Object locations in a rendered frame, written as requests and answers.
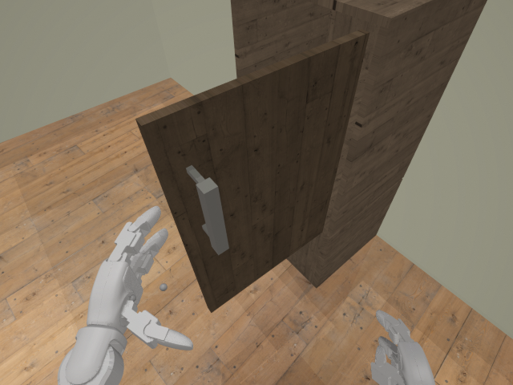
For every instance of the handle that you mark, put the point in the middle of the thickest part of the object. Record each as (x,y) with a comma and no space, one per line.
(210,202)

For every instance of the robot left forearm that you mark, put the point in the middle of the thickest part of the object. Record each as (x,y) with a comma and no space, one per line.
(96,358)

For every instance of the robot right hand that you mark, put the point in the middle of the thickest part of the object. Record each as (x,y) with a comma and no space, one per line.
(409,365)

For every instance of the robot left hand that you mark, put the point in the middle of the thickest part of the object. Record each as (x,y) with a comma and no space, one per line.
(119,277)

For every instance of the cupboard door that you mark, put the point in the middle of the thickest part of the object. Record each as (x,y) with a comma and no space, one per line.
(271,140)

